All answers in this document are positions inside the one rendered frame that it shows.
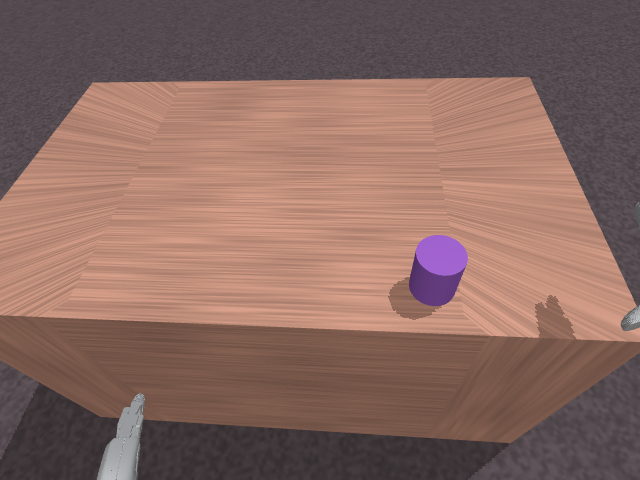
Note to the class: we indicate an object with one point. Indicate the left robot hand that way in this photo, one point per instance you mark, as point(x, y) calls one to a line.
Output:
point(121, 455)

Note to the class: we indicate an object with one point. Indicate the can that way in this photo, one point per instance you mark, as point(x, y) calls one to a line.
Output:
point(437, 269)

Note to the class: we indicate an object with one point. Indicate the right robot hand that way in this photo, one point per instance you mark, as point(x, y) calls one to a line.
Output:
point(632, 320)

